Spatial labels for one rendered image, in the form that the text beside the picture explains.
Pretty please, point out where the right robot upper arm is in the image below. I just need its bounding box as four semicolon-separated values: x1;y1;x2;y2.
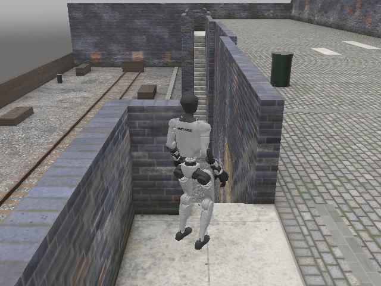
198;121;211;157

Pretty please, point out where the robot right hand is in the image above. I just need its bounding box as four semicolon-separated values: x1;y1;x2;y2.
214;171;228;187

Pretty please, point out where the right robot forearm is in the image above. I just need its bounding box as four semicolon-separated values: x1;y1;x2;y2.
205;148;223;175

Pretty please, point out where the robot left foot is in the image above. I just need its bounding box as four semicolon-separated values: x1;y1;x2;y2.
175;227;192;241

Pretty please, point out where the left robot forearm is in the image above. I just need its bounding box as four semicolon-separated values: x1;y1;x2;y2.
167;147;180;161

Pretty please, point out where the robot head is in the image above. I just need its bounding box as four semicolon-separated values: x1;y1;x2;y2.
179;94;199;123

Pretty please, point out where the robot left hand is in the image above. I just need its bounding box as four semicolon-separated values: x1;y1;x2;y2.
174;158;184;167

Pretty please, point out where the left robot upper arm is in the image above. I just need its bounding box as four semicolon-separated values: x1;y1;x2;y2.
166;118;179;149

